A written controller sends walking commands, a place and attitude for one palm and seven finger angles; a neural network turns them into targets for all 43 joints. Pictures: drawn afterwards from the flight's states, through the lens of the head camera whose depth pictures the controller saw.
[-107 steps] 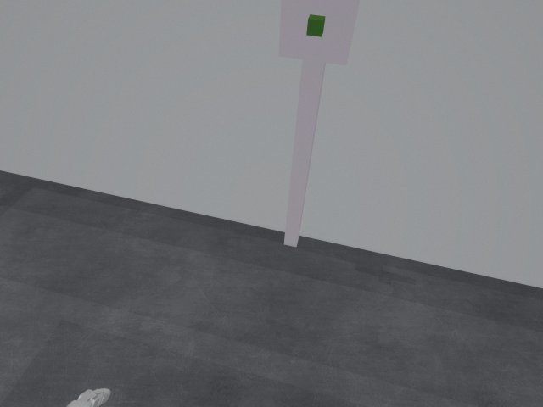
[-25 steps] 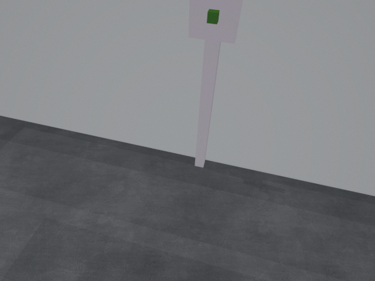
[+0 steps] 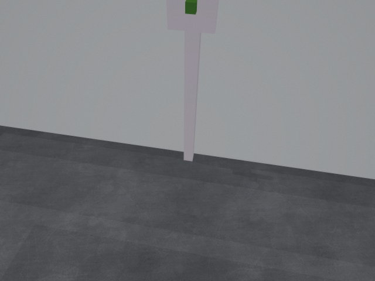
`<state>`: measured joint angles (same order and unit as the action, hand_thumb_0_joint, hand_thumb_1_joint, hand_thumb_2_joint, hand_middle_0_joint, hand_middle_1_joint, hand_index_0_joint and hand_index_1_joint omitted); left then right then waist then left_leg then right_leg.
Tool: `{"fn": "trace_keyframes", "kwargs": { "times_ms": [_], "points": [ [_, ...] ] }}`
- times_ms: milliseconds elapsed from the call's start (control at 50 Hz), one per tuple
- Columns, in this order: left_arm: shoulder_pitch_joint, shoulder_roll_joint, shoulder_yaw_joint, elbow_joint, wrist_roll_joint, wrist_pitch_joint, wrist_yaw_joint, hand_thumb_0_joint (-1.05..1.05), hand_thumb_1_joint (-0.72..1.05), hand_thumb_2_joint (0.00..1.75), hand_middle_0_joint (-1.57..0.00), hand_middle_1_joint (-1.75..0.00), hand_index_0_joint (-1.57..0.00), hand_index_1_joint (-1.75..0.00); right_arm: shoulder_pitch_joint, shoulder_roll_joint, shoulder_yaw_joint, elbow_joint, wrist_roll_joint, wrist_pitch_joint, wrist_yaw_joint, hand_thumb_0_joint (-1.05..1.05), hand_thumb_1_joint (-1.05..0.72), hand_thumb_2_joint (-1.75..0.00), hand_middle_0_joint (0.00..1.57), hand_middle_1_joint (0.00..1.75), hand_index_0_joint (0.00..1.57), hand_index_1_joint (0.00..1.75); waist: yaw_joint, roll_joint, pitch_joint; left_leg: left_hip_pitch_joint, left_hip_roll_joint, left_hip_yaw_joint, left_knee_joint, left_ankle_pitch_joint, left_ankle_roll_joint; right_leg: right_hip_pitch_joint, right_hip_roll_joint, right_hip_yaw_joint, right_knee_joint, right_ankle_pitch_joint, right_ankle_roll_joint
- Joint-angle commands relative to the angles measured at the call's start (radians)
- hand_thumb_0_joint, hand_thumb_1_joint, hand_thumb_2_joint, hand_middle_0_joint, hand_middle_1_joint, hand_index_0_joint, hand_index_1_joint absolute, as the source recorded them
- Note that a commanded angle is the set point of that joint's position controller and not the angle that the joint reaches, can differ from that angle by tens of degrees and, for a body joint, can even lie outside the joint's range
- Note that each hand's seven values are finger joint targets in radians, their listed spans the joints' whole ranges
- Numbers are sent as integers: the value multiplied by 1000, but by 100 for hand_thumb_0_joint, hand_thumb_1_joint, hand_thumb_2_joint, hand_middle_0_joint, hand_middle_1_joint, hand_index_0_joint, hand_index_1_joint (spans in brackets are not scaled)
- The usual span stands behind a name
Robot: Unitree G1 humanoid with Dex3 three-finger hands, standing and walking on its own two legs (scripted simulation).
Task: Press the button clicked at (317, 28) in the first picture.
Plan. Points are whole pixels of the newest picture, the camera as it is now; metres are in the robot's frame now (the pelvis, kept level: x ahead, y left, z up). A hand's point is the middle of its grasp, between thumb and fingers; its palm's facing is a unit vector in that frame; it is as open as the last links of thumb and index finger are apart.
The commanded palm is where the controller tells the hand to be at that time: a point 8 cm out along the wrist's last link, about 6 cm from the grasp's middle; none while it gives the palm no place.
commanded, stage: take the last steps up to it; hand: left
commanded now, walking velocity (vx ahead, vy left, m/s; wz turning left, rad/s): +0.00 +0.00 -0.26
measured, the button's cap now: (191, 6) +0.92 +0.05 +0.19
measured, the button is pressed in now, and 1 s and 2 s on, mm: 0 0 0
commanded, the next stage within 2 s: come to a stop and stand still in 1.14 s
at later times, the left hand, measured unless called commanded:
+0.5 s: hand out of the picture +0.04 +0.13 -0.17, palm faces -0.02 -0.98 -0.20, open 7.4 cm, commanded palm none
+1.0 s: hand (141, 224) +0.30 +0.16 -0.18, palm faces -0.08 -0.99 -0.12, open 7.4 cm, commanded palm none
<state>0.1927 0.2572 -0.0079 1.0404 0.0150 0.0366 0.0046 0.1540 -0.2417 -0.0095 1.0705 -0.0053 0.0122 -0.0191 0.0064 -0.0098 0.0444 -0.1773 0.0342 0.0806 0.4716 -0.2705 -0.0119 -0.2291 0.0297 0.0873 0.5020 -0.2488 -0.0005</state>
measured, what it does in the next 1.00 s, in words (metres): walks ahead: left foot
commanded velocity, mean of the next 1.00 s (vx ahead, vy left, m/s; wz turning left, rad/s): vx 0.28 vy -0.07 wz -0.08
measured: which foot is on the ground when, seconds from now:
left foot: down 0.00-0.34, up 0.36-0.76, down 0.78-1.00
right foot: down 0.00-0.78, up 0.80-1.00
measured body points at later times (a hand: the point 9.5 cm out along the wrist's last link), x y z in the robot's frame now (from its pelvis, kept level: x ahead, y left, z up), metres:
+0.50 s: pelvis +0.07 -0.05 +0.00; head +0.07 -0.05 +0.45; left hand +0.04 +0.18 -0.15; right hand +0.06 -0.30 -0.16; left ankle +0.06 +0.08 -0.66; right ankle +0.01 -0.12 -0.74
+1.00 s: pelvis +0.27 -0.01 +0.00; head +0.28 +0.03 +0.45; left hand +0.30 +0.21 -0.17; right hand +0.29 -0.26 -0.13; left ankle +0.29 +0.04 -0.74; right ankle +0.23 -0.16 -0.64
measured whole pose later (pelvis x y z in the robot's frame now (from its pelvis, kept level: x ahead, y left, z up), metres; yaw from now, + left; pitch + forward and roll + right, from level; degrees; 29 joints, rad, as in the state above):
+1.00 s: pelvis +0.27 -0.01 +0.00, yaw -8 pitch -1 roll -2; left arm 0.31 0.17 0.06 1.08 0.04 -0.03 0.01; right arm 0.24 -0.14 -0.06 1.05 -0.01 -0.09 -0.04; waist 0.01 -0.06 0.01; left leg -0.21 0.01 0.19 0.45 -0.24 0.09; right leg -0.51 -0.07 -0.03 1.18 -0.26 0.00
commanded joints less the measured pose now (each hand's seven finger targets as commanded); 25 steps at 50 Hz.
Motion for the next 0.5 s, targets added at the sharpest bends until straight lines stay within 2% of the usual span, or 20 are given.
{"fn": "trace_keyframes", "kwargs": {
  "times_ms": [0,20,40,80,100,120,140,160,180,220,240,260,280,300,320,340,360,380,440,480],
  "points": [
    [17,151,48,-79,3,-13,12,0,90,90,-20,-30,-20,-30,33,-151,-42,-65,-4,-10,-10,0,-90,-90,20,30,20,30,-13,7,-49,10,108,-78,-32,80,25,-62,-105,105,-34,217,-33],
    [23,143,48,-79,3,-14,12,0,90,90,-20,-30,-20,-30,37,-140,-43,-63,-4,-10,-9,0,-90,-90,20,30,20,30,-10,5,-53,2,105,-78,-28,61,27,-62,-104,109,-38,199,-34],
    [40,139,50,-77,4,-16,9,0,90,90,-20,-30,-20,-30,50,-140,-43,-62,-7,-10,-7,0,-90,-90,20,30,20,30,-11,-2,-70,11,108,-81,-29,-24,28,-60,-93,110,-42,97,-36],
    [55,121,56,-85,9,-11,-3,0,90,90,-20,-30,-20,-30,60,-143,-51,-62,-15,-8,-2,0,-90,-90,20,30,20,30,-5,15,-16,-26,122,-119,-80,-306,45,-135,-56,108,-61,-256,-41],
    [56,117,60,-94,14,-8,-9,0,90,90,-20,-30,-20,-30,72,-151,-56,-65,-19,-7,1,0,-90,-90,20,30,20,30,-9,30,24,-55,137,-148,-112,-420,58,-180,-31,94,-47,-359,-40],
    [63,103,65,-101,16,-10,-13,0,90,90,-20,-30,-20,-30,83,-161,-62,-66,-21,-8,2,0,-90,-90,20,30,20,30,-10,62,49,-64,166,-190,-149,-485,78,-217,-5,69,3,-377,-35],
    [72,88,68,-105,17,-12,-17,0,90,90,-20,-30,-20,-30,92,-179,-70,-65,-21,-11,3,0,-90,-90,20,30,20,30,-11,113,53,-76,225,-253,-204,-547,110,-228,20,13,111,-345,-27],
    [78,57,71,-105,16,-14,-23,0,90,90,-20,-30,-20,-30,99,-203,-79,-63,-19,-19,1,0,-90,-90,20,30,20,30,-13,191,50,-111,312,-322,-277,-567,151,-198,27,-77,286,-218,-14],
    [67,38,73,-113,17,-16,-29,0,90,90,-20,-30,-20,-30,98,-207,-85,-65,-19,-28,0,0,-90,-90,20,30,20,30,-15,201,60,-105,357,-340,-307,-504,178,-220,-11,-109,363,-204,-6],
    [66,15,74,-119,18,-27,-38,0,90,90,-20,-30,-20,-30,113,-189,-84,-59,-25,-40,-2,0,-90,-90,20,30,20,30,-21,148,41,-40,344,-266,-263,-358,170,-235,-53,-113,299,-223,-5],
    [77,3,75,-111,16,-33,-41,0,90,90,-20,-30,-20,-30,109,-181,-83,-57,-26,-39,-3,0,-90,-90,20,30,20,30,-11,129,40,-89,327,-216,-228,-348,149,-160,-60,-130,233,-213,-7],
    [123,-11,74,-91,16,-37,-41,0,90,90,-20,-30,-20,-30,99,-170,-79,-50,-28,-36,-3,0,-90,-90,20,30,20,30,11,127,59,-141,289,-153,-165,-323,120,-69,-45,-164,145,-175,-5],
    [214,-10,74,-53,16,-44,-37,0,90,90,-20,-30,-20,-30,95,-148,-73,-45,-28,-33,-1,0,-90,-90,20,30,20,30,51,74,56,-209,239,-80,-22,-296,85,60,-23,-178,28,-116,-11],
    [317,44,83,-15,20,-61,-26,0,90,90,-20,-30,-20,-30,112,-88,-59,-54,-21,-31,2,0,-90,-90,20,30,20,30,82,-139,37,-347,137,31,268,-293,30,197,-123,12,-147,-201,-48],
    [416,147,100,17,18,-74,-6,0,90,90,-20,-30,-20,-30,50,-18,-40,-110,-15,-38,10,0,-90,-90,20,30,20,30,114,-408,58,-590,11,83,581,-382,-10,252,-356,445,-322,-239,-142],
    [442,133,92,22,2,-74,10,0,90,90,-20,-30,-20,-30,-13,-53,-45,-139,-22,-42,15,0,-90,-90,20,30,20,30,117,-248,77,-589,50,-31,657,-312,9,195,-401,486,-356,-216,-189],
    [379,110,86,14,3,-79,13,0,90,90,-20,-30,-20,-30,7,-55,-51,-128,-20,-45,19,0,-90,-90,20,30,20,30,73,-152,61,-574,77,-56,678,-215,17,187,-372,409,-341,-251,-209],
    [339,93,83,11,5,-85,13,0,90,90,-20,-30,-20,-30,2,-43,-50,-115,-22,-49,22,0,-90,-90,20,30,20,30,64,-148,72,-562,90,-48,701,-170,15,141,-348,399,-337,-250,-210],
    [274,26,58,8,11,-101,17,0,90,90,-20,-30,-20,-30,52,-16,-53,-80,-27,-40,28,0,-90,-90,20,30,20,30,0,-21,97,-486,102,-40,666,-49,-4,57,-291,221,-321,-17,-198],
    [304,18,53,26,9,-110,16,0,90,90,-20,-30,-20,-30,63,9,-50,-76,-24,-34,30,0,-90,-90,20,30,20,30,-7,-34,74,-479,89,-14,621,1,-14,95,-249,128,-303,167,-182]
  ]
}}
